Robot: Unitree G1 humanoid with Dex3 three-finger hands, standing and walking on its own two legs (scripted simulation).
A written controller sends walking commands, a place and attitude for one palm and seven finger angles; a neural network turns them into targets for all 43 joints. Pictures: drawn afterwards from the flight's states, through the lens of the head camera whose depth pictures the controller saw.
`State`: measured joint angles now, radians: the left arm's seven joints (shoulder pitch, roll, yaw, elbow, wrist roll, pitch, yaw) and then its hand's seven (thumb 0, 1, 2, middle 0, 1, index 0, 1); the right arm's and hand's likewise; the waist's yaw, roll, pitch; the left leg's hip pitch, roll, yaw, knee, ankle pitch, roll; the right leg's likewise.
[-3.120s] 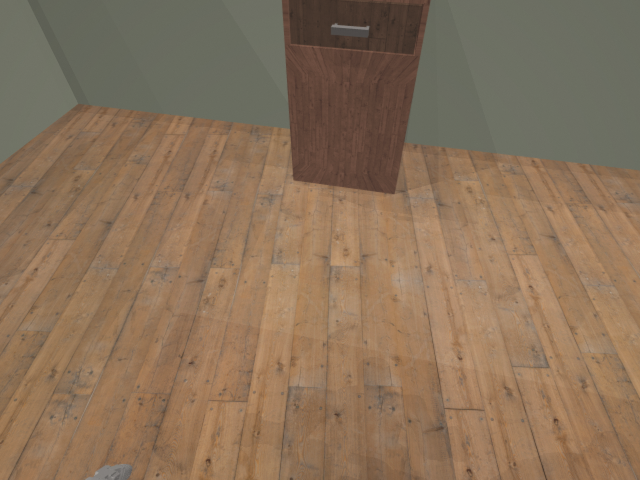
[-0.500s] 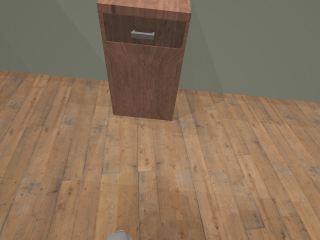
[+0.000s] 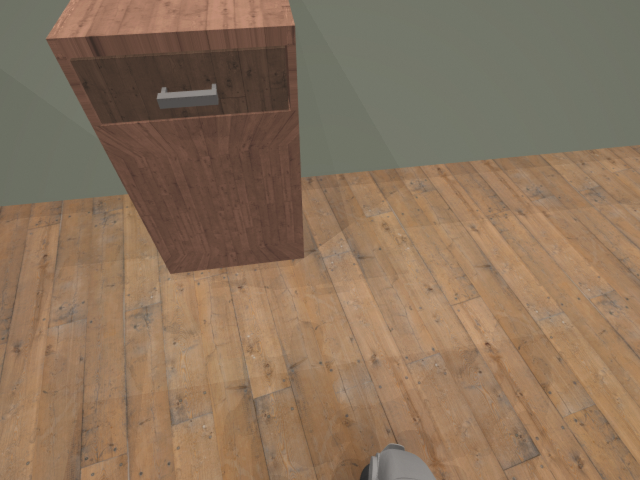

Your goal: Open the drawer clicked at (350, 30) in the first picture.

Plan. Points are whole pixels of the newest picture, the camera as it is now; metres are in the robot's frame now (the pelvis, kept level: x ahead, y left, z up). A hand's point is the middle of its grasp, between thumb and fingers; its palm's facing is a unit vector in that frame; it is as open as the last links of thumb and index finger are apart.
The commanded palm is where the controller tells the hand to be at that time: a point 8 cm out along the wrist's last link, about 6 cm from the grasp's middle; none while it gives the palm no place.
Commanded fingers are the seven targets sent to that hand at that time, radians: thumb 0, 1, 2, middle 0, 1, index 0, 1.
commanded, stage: turn to face it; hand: left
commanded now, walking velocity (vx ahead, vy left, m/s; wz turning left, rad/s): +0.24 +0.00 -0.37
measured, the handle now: (188, 94) +0.90 +0.32 -0.02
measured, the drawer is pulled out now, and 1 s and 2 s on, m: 0.00 0.00 0.00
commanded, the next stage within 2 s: take the last steps up to it in 0.58 s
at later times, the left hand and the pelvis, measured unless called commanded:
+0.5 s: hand (225, 430) +0.22 +0.15 -0.18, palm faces +0.10 -0.98 -0.17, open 7.2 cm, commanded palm none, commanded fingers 0.00 0.90 0.90 -0.20 -0.30 -0.20 -0.30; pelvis +0.15 -0.03 -0.01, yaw +3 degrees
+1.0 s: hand out of the picture +0.12 +0.12 -0.16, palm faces +0.24 -0.95 -0.20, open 7.4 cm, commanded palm none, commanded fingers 0.00 0.90 0.90 -0.20 -0.30 -0.20 -0.30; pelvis +0.20 -0.04 +0.01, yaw +10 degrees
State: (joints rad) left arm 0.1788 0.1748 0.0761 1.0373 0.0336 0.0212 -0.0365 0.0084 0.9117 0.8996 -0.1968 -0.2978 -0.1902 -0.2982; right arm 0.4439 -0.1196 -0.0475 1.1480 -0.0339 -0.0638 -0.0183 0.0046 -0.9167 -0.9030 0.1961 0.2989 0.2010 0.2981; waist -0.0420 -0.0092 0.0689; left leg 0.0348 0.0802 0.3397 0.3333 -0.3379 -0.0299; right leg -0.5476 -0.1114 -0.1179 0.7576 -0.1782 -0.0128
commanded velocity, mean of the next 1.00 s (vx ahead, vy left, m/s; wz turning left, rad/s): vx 0.11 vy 0.01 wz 0.20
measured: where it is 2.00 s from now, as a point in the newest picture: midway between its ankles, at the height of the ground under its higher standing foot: (311, 401)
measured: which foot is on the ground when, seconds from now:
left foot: down 0.00-0.10, up 0.12-0.48, down 0.50-0.82, up 0.84-1.00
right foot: up 0.00-0.06, down 0.08-0.54, up 0.56-0.78, down 0.80-1.00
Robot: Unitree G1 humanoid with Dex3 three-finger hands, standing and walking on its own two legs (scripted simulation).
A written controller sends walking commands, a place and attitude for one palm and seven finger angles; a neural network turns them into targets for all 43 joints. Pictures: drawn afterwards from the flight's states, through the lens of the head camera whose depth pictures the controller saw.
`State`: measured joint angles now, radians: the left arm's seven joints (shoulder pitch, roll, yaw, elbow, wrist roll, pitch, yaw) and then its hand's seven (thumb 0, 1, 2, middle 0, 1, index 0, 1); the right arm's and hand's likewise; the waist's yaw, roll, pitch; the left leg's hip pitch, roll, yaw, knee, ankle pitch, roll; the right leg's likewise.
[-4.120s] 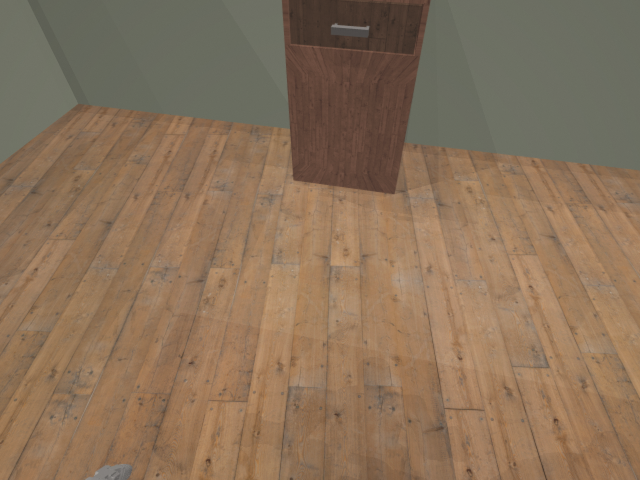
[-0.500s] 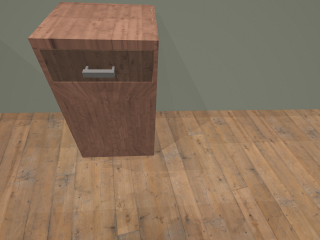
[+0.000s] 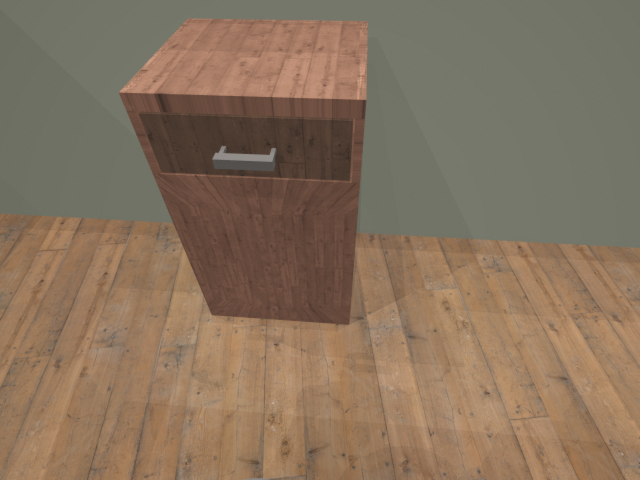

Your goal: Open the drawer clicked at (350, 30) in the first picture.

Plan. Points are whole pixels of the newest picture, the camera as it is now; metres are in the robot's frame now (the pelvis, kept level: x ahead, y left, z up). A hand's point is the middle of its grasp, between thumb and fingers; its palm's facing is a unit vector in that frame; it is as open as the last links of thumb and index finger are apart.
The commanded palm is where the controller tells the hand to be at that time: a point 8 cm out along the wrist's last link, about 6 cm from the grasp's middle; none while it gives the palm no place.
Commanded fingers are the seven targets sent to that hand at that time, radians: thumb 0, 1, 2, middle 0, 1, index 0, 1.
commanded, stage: take the last steps up to it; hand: left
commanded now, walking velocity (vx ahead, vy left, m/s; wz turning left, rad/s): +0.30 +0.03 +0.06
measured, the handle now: (246, 156) +0.75 +0.24 -0.03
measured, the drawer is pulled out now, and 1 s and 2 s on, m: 0.00 0.00 0.00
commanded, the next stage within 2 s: come to a stop and stand still in 0.54 s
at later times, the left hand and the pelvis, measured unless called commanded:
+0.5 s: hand (204, 438) +0.21 +0.21 -0.17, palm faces +0.05 -0.96 -0.26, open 7.3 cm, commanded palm none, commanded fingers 0.00 0.90 0.90 -0.20 -0.30 -0.20 -0.30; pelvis +0.14 +0.01 -0.02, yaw +1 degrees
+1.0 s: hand (211, 415) +0.25 +0.21 -0.19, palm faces +0.05 -0.98 -0.19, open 7.4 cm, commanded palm none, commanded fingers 0.00 0.90 0.90 -0.20 -0.30 -0.20 -0.30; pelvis +0.23 +0.03 -0.01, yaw -1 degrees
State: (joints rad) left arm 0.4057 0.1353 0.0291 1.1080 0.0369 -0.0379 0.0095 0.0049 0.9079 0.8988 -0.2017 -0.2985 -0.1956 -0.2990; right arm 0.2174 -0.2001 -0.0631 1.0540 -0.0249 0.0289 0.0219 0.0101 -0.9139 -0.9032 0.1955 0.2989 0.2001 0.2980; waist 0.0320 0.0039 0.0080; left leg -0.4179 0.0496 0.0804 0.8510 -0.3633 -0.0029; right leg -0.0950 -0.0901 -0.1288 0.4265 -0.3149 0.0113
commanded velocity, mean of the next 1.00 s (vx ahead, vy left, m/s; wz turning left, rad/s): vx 0.04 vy -0.02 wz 0.00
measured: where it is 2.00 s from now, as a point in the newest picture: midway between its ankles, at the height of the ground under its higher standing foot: outside the picture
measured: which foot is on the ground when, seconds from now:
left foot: up 0.00-0.14, down 0.16-0.46, up 0.48-0.78, down 0.80-1.00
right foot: down 0.00-0.16, up 0.18-0.44, down 0.46-0.84, up 0.86-1.00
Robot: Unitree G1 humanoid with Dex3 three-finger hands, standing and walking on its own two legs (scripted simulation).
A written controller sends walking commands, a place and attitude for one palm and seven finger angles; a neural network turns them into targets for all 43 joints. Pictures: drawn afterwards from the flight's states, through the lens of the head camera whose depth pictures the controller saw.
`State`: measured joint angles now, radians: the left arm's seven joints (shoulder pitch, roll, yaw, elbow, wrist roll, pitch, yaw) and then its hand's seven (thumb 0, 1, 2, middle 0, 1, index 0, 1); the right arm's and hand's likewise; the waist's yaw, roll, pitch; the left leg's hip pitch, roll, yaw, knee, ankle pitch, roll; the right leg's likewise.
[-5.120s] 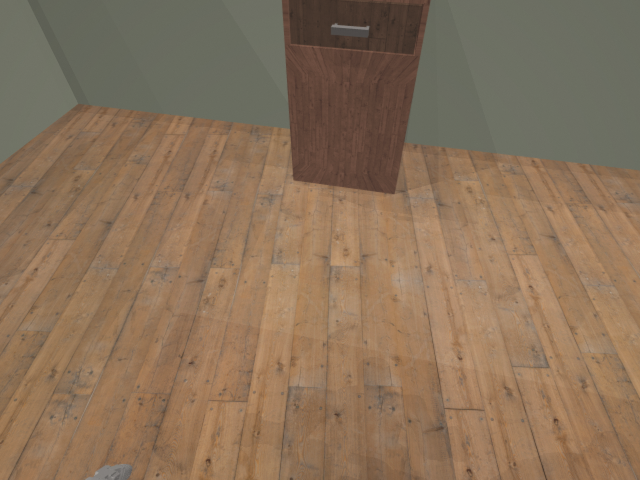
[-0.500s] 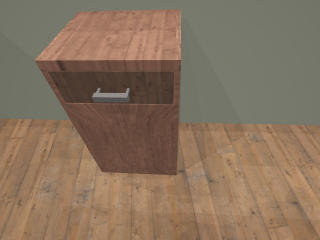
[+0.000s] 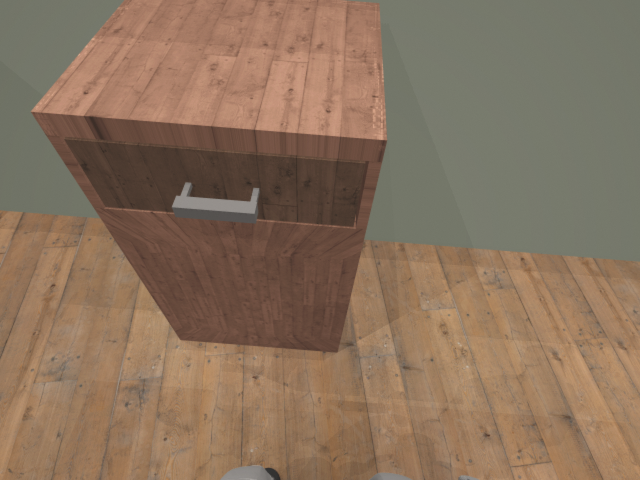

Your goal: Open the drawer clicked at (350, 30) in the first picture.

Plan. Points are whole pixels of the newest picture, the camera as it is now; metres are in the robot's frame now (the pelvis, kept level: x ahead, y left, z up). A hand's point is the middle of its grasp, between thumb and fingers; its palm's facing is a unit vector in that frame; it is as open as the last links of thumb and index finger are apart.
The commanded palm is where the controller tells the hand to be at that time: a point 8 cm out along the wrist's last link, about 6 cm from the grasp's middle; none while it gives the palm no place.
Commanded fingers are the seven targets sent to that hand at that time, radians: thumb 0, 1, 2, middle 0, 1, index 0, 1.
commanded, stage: come to a stop and stand still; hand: left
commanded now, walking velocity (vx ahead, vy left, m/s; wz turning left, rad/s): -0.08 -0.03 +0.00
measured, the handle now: (219, 200) +0.51 +0.21 -0.02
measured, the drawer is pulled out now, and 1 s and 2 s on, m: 0.00 0.00 0.00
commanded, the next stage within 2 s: look again from close up in 1.02 s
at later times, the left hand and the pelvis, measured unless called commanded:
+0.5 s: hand out of the picture -0.01 +0.13 -0.15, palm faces +0.07 -0.97 -0.25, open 7.3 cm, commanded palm none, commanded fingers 0.00 0.90 0.90 -0.20 -0.30 -0.20 -0.30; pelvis -0.03 -0.05 +0.01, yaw +1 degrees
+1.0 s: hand out of the picture -0.03 +0.16 -0.17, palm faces +0.05 -0.98 -0.17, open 7.4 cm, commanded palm none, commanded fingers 0.00 0.90 0.90 -0.20 -0.30 -0.20 -0.30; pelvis -0.03 -0.01 +0.01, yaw +0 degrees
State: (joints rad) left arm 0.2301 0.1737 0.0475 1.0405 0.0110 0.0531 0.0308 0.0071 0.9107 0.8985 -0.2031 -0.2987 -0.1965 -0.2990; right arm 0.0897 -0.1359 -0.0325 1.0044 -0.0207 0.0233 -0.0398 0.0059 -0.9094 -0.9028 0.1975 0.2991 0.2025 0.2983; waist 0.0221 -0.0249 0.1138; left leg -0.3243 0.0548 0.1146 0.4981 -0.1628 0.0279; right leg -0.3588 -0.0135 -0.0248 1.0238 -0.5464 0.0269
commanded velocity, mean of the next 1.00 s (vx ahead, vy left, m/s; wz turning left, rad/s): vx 0.03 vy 0.06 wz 0.00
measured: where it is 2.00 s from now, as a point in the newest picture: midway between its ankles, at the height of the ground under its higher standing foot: outside the picture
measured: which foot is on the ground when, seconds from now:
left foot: down 0.00-0.20, up 0.22-0.60, down 0.62-1.00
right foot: up 0.00-0.18, down 0.20-1.00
